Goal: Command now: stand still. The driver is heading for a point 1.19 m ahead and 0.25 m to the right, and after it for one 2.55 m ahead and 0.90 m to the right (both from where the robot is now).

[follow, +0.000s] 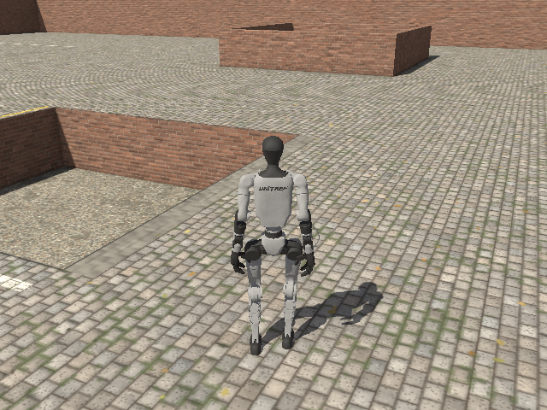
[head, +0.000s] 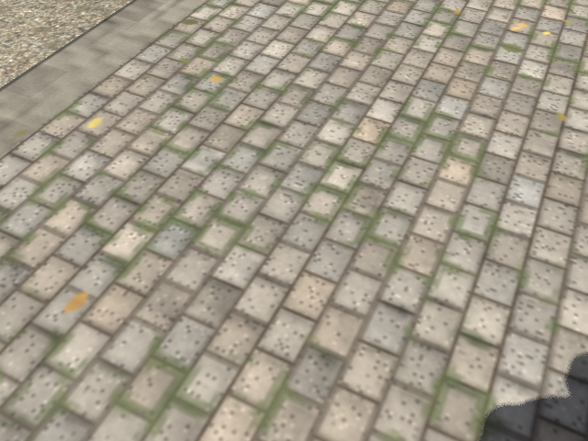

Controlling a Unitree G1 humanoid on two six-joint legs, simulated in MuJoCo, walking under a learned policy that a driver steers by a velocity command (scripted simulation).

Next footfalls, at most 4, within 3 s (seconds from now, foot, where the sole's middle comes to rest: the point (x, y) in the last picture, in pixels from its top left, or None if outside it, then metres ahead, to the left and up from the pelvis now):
0.92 right None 0.20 -0.12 -0.78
1.36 left None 0.46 0.03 -0.78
1.68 right None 0.39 -0.17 -0.78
2.76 left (284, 432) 0.56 0.06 -0.78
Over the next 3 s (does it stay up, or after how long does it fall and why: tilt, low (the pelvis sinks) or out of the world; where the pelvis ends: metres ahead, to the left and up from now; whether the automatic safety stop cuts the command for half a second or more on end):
stays up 0.58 0.00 0.00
